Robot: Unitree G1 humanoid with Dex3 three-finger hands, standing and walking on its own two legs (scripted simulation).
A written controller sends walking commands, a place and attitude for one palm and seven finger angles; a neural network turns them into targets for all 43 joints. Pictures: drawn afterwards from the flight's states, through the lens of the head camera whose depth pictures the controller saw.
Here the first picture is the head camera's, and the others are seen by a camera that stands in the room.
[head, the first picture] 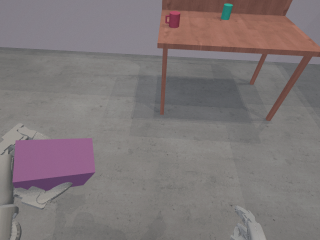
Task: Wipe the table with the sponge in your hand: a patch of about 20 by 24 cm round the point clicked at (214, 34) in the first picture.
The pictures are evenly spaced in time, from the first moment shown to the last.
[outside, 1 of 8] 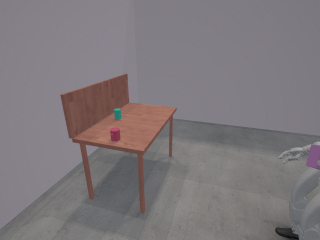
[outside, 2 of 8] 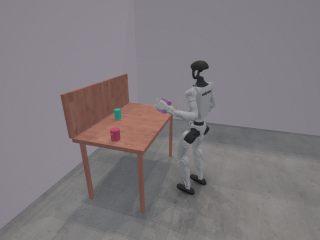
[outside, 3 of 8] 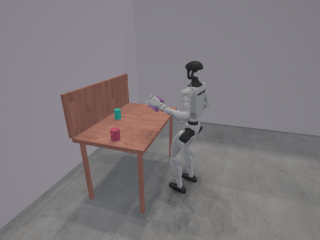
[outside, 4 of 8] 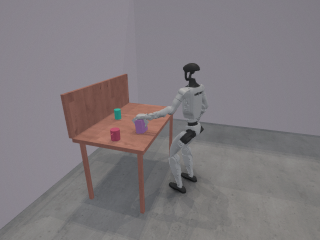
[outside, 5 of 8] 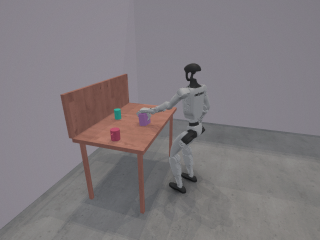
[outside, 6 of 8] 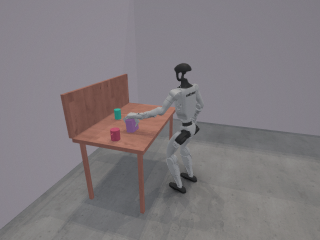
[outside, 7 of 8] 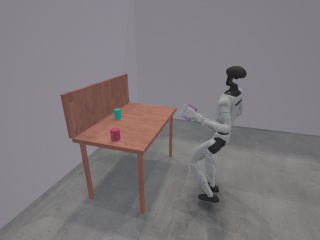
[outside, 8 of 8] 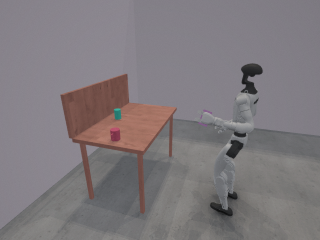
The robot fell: no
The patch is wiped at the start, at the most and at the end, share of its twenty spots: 0.00 1.00 1.00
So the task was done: yes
